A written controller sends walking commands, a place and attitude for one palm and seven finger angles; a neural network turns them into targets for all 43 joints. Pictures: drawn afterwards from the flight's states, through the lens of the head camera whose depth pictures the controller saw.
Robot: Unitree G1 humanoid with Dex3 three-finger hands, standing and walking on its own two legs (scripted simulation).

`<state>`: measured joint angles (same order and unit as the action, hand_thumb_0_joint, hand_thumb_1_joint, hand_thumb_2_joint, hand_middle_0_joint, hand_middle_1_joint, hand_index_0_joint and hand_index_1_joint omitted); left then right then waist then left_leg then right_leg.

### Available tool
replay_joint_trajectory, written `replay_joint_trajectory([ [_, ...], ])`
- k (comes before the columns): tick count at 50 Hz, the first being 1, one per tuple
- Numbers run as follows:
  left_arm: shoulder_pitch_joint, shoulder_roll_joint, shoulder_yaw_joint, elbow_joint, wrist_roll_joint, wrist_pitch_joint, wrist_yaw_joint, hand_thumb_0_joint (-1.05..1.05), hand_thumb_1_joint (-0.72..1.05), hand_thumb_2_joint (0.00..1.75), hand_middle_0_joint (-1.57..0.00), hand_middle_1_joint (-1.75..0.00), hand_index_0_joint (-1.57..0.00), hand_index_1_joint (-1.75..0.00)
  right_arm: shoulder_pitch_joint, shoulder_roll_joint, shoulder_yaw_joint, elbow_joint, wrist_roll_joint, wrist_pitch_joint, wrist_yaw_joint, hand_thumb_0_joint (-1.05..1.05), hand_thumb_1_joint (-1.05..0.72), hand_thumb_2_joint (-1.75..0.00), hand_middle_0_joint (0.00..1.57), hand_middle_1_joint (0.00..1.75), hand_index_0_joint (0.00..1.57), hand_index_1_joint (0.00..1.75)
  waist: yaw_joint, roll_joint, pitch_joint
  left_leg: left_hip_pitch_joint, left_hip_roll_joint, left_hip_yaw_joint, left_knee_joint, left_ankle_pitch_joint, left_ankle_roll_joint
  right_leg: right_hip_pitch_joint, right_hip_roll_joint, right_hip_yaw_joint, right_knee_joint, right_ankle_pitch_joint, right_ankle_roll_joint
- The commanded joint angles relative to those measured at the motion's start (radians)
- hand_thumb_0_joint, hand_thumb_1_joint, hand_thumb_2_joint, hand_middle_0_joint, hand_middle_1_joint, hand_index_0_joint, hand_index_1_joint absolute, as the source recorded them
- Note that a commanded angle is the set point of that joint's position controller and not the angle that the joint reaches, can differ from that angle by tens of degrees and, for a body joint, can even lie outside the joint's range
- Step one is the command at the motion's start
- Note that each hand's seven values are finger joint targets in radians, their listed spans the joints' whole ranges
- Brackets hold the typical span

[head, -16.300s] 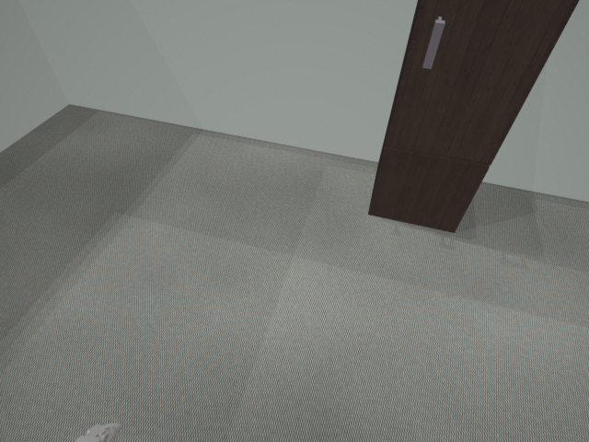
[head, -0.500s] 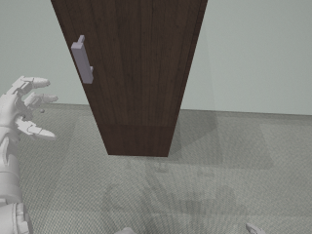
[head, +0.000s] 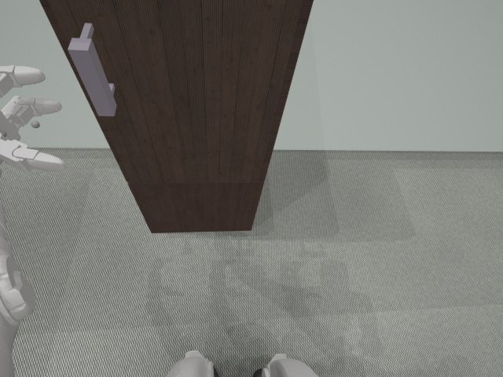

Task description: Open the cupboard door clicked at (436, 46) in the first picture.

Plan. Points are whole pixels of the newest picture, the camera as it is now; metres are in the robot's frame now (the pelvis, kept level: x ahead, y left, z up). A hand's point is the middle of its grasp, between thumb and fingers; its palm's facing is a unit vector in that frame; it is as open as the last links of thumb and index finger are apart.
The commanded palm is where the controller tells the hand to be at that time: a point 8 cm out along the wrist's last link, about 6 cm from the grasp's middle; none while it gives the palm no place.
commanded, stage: move the hooked fingers beside the handle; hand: left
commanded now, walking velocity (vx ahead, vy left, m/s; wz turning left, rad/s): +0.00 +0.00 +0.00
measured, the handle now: (98, 71) +0.58 +0.23 +0.10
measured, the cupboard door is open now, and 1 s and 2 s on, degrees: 0 0 0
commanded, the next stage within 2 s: slide the fingers in behind the handle in 1.52 s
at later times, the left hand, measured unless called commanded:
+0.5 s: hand (49, 82) +0.54 +0.29 +0.11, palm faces +0.01 -1.00 -0.01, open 14.0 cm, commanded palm +0.52 +0.32 +0.09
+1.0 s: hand (62, 91) +0.53 +0.27 +0.10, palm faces +0.00 -1.00 -0.02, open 14.0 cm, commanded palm +0.52 +0.31 +0.09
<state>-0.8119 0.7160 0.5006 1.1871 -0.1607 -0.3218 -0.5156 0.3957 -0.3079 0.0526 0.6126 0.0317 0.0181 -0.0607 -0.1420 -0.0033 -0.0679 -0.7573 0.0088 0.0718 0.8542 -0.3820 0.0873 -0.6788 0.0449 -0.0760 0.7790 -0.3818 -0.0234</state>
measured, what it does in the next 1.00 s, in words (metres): stands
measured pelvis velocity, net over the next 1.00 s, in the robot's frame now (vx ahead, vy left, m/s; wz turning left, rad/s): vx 0.01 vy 0.00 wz -0.01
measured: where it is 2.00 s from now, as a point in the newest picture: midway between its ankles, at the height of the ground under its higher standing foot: outside the picture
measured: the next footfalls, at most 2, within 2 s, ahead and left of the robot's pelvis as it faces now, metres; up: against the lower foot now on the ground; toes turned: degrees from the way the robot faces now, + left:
none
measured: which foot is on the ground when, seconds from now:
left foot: down 0.00-1.00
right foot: down 0.00-1.00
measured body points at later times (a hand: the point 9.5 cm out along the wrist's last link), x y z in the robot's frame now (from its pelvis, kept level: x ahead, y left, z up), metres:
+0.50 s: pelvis +0.01 +0.01 -0.01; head +0.16 +0.05 +0.41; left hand +0.53 +0.34 +0.11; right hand -0.04 -0.26 -0.10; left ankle +0.02 +0.06 -0.70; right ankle -0.01 -0.11 -0.70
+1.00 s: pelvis +0.01 +0.00 -0.01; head +0.15 +0.04 +0.42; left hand +0.52 +0.33 +0.10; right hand -0.02 -0.27 -0.10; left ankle +0.01 +0.06 -0.70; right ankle -0.01 -0.11 -0.70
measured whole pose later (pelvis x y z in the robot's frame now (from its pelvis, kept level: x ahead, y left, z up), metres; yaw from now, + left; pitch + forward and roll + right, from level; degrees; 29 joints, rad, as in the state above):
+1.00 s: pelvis +0.01 +0.00 -0.01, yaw +0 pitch +22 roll -5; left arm -1.04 0.80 0.45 1.31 -0.08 -0.26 -0.46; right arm 0.44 -0.31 0.06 0.60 0.00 0.11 -0.03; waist -0.21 0.03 -0.08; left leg -0.89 0.02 0.04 0.92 -0.42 0.09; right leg -0.79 0.06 -0.10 0.80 -0.40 -0.02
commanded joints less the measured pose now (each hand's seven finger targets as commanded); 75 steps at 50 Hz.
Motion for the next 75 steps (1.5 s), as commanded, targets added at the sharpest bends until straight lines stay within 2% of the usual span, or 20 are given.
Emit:
replay_joint_trajectory([
  [1, -0.459, 0.348, 0.043, -0.182, -0.022, -0.07, -0.015, 0.0, -0.5, 0.3, -0.3, -1.2, -0.3, -1.2, 0.138, -0.203, -0.075, -0.049, -0.007, -0.005, -0.016, 0.0, -0.9, -0.9, 0.2, 0.3, 0.2, 0.3, -0.007, 0.178, -0.422, 0.42, 0.033, -0.164, -0.068, 0.419, -0.058, -0.016, 0.012, 0.05, -0.063, 0.248, -0.005],
  [5, -0.526, 0.343, 0.017, -0.144, -0.013, -0.056, -0.02, 0.0, -0.5, 0.3, -0.3, -1.2, -0.3, -1.2, 0.162, -0.208, -0.072, -0.036, -0.011, 0.009, -0.018, 0.0, -0.9, -0.9, 0.2, 0.3, 0.2, 0.3, -0.033, 0.181, -0.405, 0.412, 0.036, -0.176, -0.057, 0.408, -0.055, -0.063, 0.016, 0.045, -0.061, 0.226, -0.007],
  [7, -0.537, 0.4, 0.049, -0.154, 0.001, -0.056, -0.018, 0.0, -0.5, 0.3, -0.3, -1.2, -0.3, -1.2, 0.179, -0.216, -0.076, -0.033, -0.015, 0.018, -0.017, 0.0, -0.9, -0.9, 0.2, 0.3, 0.2, 0.3, -0.023, 0.216, -0.462, 0.445, 0.041, -0.185, -0.046, 0.468, -0.066, -0.067, 0.017, 0.044, -0.05, 0.243, -0.006],
  [10, -0.557, 0.401, 0.048, -0.153, 0.006, -0.054, -0.016, 0.0, -0.5, 0.3, -0.3, -1.2, -0.3, -1.2, 0.198, -0.213, -0.075, -0.027, -0.021, 0.032, -0.012, 0.0, -0.9, -0.9, 0.2, 0.3, 0.2, 0.3, -0.027, 0.235, -0.483, 0.482, 0.049, -0.198, -0.029, 0.546, -0.079, -0.096, 0.021, 0.035, -0.042, 0.254, -0.009],
  [12, -0.588, 0.378, 0.02, -0.111, 0.016, -0.04, -0.01, 0.0, -0.5, 0.3, -0.3, -1.2, -0.3, -1.2, 0.203, -0.213, -0.072, -0.022, -0.021, 0.041, -0.009, 0.0, -0.9, -0.9, 0.2, 0.3, 0.2, 0.3, -0.046, 0.218, -0.44, 0.459, 0.053, -0.202, -0.03, 0.497, -0.076, -0.132, 0.024, 0.031, -0.049, 0.221, -0.005],
  [17, -0.674, 0.427, 0.024, -0.057, 0.051, -0.013, 0.022, 0.0, -0.5, 0.3, -0.3, -1.2, -0.3, -1.2, 0.232, -0.221, -0.063, -0.023, -0.027, 0.052, -0.012, 0.0, -0.9, -0.9, 0.2, 0.3, 0.2, 0.3, -0.073, 0.226, -0.423, 0.424, 0.054, -0.216, -0.023, 0.469, -0.077, -0.17, 0.023, 0.027, -0.038, 0.198, -0.003],
  [21, -0.704, 0.467, 0.049, -0.116, 0.073, -0.035, 0.037, 0.0, -0.5, 0.3, -0.3, -1.2, -0.3, -1.2, 0.266, -0.223, -0.066, -0.018, -0.04, 0.06, -0.006, 0.0, -0.9, -0.9, 0.2, 0.3, 0.2, 0.3, -0.064, 0.305, -0.551, 0.54, 0.071, -0.24, 0.008, 0.645, -0.103, -0.199, 0.028, 0.022, -0.018, 0.229, -0.003],
  [22, -0.728, 0.434, 0.021, -0.11, 0.071, -0.034, 0.036, 0.0, -0.5, 0.3, -0.3, -1.2, -0.3, -1.2, 0.267, -0.22, -0.065, -0.012, -0.041, 0.064, -0.002, 0.0, -0.9, -0.9, 0.2, 0.3, 0.2, 0.3, -0.08, 0.31, -0.539, 0.551, 0.075, -0.246, 0.012, 0.648, -0.107, -0.225, 0.03, 0.021, -0.022, 0.222, -0.001],
  [28, -0.563, 0.44, 0.059, -0.043, 0.062, 0.018, 0.018, 0.0, -0.5, 0.3, -0.3, -1.2, -0.3, -1.2, 0.284, -0.221, -0.07, -0.029, -0.042, 0.078, 0.007, 0.0, -0.9, -0.9, 0.2, 0.3, 0.2, 0.3, -0.047, 0.23, -0.51, 0.472, 0.071, -0.221, 0.007, 0.672, -0.092, -0.154, 0.036, 0.014, -0.026, 0.266, 0.002],
  [35, -0.619, 0.473, 0.097, -0.214, 0.054, -0.038, 0.051, 0.0, -0.5, 0.3, -0.3, -1.2, -0.3, -1.2, 0.283, -0.216, -0.081, -0.044, -0.045, 0.087, 0.018, 0.0, -0.9, -0.9, 0.2, 0.3, 0.2, 0.3, -0.045, 0.267, -0.536, 0.516, 0.074, -0.219, 0.006, 0.693, -0.094, -0.141, 0.044, 0.018, -0.026, 0.28, -0.004],
  [37, -0.639, 0.453, 0.091, -0.227, 0.05, -0.055, 0.057, 0.0, -0.5, 0.3, -0.3, -1.2, -0.3, -1.2, 0.279, -0.212, -0.084, -0.034, -0.045, 0.086, 0.023, 0.0, -0.9, -0.9, 0.2, 0.3, 0.2, 0.3, -0.049, 0.3, -0.551, 0.555, 0.076, -0.225, 0.004, 0.692, -0.099, -0.153, 0.046, 0.02, -0.034, 0.264, -0.003],
  [42, -0.614, 0.347, -0.004, -0.096, 0.06, -0.017, 0.047, 0.0, -0.5, 0.3, -0.3, -1.2, -0.3, -1.2, 0.268, -0.207, -0.073, -0.016, -0.035, 0.091, 0.02, 0.0, -0.9, -0.9, 0.2, 0.3, 0.2, 0.3, -0.069, 0.291, -0.442, 0.511, 0.071, -0.224, -0.01, 0.576, -0.091, -0.204, 0.041, 0.015, -0.05, 0.206, -0.003],
  [44, -0.588, 0.35, -0.011, -0.069, 0.068, 0.003, 0.049, 0.0, -0.5, 0.3, -0.3, -1.2, -0.3, -1.2, 0.267, -0.21, -0.069, -0.018, -0.035, 0.09, 0.019, 0.0, -0.9, -0.9, 0.2, 0.3, 0.2, 0.3, -0.066, 0.267, -0.425, 0.472, 0.066, -0.219, -0.013, 0.532, -0.083, -0.198, 0.038, 0.015, -0.048, 0.2, -0.005],
  [46, -0.621, 0.295, -0.052, -0.063, 0.06, 0.007, 0.05, 0.0, -0.5, 0.3, -0.3, -1.2, -0.3, -1.2, 0.264, -0.206, -0.068, -0.018, -0.033, 0.088, 0.015, 0.0, -0.9, -0.9, 0.2, 0.3, 0.2, 0.3, -0.089, 0.242, -0.409, 0.47, 0.067, -0.218, -0.012, 0.52, -0.078, -0.208, 0.037, 0.015, -0.049, 0.205, -0.002],
  [52, -0.7, 0.441, 0.044, -0.092, 0.065, -0.029, 0.083, 0.0, -0.5, 0.3, -0.3, -1.2, -0.3, -1.2, 0.257, -0.217, -0.062, -0.027, -0.034, 0.071, 0.006, 0.0, -0.9, -0.9, 0.2, 0.3, 0.2, 0.3, -0.087, 0.199, -0.458, 0.372, 0.05, -0.194, 0.007, 0.443, -0.055, -0.119, 0.032, 0.039, -0.031, 0.235, 0.0],
  [55, -0.71, 0.483, 0.062, -0.129, 0.082, -0.051, 0.093, 0.0, -0.5, 0.3, -0.3, -1.2, -0.3, -1.2, 0.254, -0.213, -0.057, -0.035, -0.034, 0.066, 0.005, 0.0, -0.9, -0.9, 0.2, 0.3, 0.2, 0.3, -0.073, 0.246, -0.508, 0.369, 0.043, -0.18, 0.019, 0.461, -0.053, -0.08, 0.031, 0.049, -0.02, 0.269, -0.001],
  [61, -0.689, 0.492, 0.061, -0.104, 0.079, -0.038, 0.067, 0.0, -0.5, 0.3, -0.3, -1.2, -0.3, -1.2, 0.252, -0.213, -0.056, -0.03, -0.027, 0.073, 0.004, 0.0, -0.9, -0.9, 0.2, 0.3, 0.2, 0.3, -0.077, 0.261, -0.532, 0.389, 0.046, -0.174, 0.029, 0.482, -0.051, -0.076, 0.036, 0.049, -0.025, 0.296, 0.004],
  [64, -0.673, 0.51, 0.061, -0.045, 0.076, -0.009, 0.043, 0.0, -0.5, 0.3, -0.3, -1.2, -0.3, -1.2, 0.255, -0.212, -0.052, -0.028, -0.021, 0.072, -0.001, 0.0, -0.9, -0.9, 0.2, 0.3, 0.2, 0.3, -0.089, 0.206, -0.481, 0.294, 0.039, -0.156, 0.031, 0.423, -0.035, -0.037, 0.036, 0.058, -0.035, 0.302, 0.012],
  [69, -0.645, 0.473, 0.012, -0.001, 0.082, 0.014, 0.018, 0.0, -0.5, 0.3, -0.3, -1.2, -0.3, -1.2, 0.262, -0.21, -0.043, -0.026, -0.018, 0.078, -0.006, 0.0, -0.9, -0.9, 0.2, 0.3, 0.2, 0.3, -0.097, 0.219, -0.429, 0.264, 0.039, -0.149, 0.036, 0.418, -0.033, -0.077, 0.037, 0.056, -0.034, 0.299, 0.012],
  [75, -0.68, 0.481, 0.032, -0.065, 0.059, -0.007, 0.008, 0.0, -0.5, 0.3, -0.3, -1.2, -0.3, -1.2, 0.28, -0.214, -0.049, -0.023, -0.025, 0.075, -0.006, 0.0, -0.9, -0.9, 0.2, 0.3, 0.2, 0.3, -0.097, 0.252, -0.493, 0.33, 0.044, -0.163, 0.045, 0.483, -0.038, -0.1, 0.041, 0.049, -0.016, 0.319, 0.006],
])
